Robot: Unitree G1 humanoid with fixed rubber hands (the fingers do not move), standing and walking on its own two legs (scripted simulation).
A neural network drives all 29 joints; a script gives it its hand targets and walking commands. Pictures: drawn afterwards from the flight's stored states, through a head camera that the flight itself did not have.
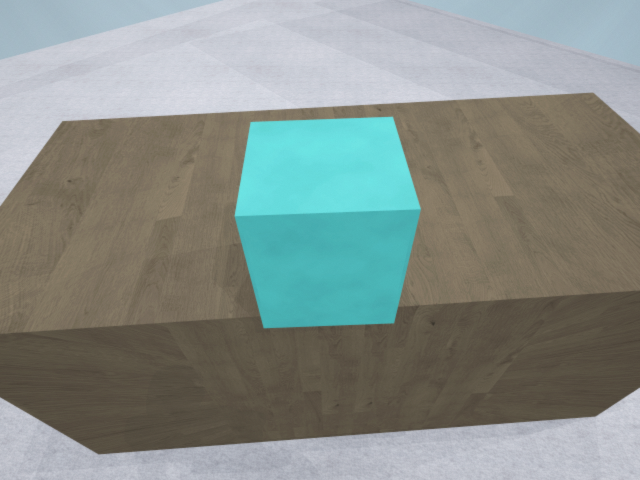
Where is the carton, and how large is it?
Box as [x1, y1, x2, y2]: [235, 117, 420, 327]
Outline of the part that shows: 392,117 264,121 250,123 235,211 235,219 263,327 388,323 394,321 420,208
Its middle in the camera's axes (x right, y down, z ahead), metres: +0.01 -0.02 +0.59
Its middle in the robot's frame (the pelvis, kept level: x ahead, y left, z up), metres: +0.47 +0.00 +0.05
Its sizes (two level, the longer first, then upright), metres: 0.210 0.200 0.250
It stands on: a pedestal, 0.70 m high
